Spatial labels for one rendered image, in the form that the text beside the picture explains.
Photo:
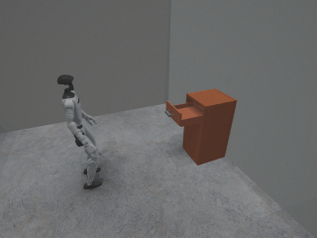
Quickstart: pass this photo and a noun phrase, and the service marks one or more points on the robot right upper arm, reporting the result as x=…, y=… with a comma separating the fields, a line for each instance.
x=69, y=111

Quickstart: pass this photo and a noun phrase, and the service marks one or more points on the robot right shin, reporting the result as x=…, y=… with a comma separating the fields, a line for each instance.
x=91, y=171

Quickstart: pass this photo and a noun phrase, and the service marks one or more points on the drawer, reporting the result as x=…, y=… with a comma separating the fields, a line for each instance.
x=186, y=113

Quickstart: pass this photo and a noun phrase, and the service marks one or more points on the robot head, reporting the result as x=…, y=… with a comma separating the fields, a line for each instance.
x=66, y=79

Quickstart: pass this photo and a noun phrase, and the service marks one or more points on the robot right forearm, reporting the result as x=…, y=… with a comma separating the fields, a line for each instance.
x=75, y=131

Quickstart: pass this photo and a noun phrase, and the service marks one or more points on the robot left forearm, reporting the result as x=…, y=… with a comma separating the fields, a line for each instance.
x=83, y=114

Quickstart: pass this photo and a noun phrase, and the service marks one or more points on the right robot hand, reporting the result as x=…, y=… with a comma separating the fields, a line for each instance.
x=92, y=149

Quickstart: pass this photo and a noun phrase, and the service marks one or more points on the cabinet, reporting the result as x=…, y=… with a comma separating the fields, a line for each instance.
x=207, y=141

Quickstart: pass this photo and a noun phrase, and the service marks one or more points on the left robot hand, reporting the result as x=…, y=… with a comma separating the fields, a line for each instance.
x=88, y=118

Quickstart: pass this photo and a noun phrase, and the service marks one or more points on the handle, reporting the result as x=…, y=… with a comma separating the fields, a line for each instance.
x=168, y=114

